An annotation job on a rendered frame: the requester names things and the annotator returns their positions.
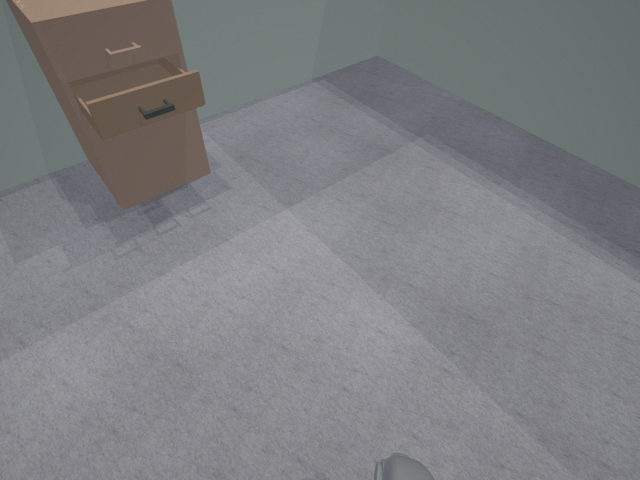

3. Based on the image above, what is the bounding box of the robot right thigh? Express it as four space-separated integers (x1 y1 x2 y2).
374 456 435 480

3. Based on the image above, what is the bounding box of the drawer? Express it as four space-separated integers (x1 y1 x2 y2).
68 56 206 140

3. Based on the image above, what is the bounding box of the handle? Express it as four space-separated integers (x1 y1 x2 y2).
138 99 175 120
108 45 143 60

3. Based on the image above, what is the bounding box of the cabinet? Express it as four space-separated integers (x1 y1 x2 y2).
6 0 211 211

